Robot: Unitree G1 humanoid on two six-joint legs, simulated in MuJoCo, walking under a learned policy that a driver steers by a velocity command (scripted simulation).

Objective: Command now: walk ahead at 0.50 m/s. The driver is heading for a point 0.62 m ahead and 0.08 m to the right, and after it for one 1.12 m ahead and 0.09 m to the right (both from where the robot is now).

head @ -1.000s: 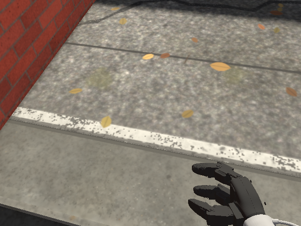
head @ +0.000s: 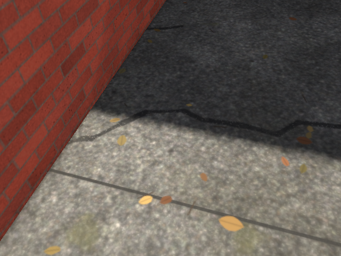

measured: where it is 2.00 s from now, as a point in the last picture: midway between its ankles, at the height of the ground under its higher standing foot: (200, 145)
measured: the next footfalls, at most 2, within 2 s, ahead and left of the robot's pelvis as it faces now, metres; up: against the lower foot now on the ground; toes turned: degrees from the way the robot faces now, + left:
left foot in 0.16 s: +0.29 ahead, +0.13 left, +0.00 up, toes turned +3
right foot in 0.68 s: +0.59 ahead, -0.11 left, +0.00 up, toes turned -2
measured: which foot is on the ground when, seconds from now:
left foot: up 0.00-0.14, down 0.16-0.70, up 0.72-1.00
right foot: down 0.00-0.18, up 0.20-0.66, down 0.68-1.00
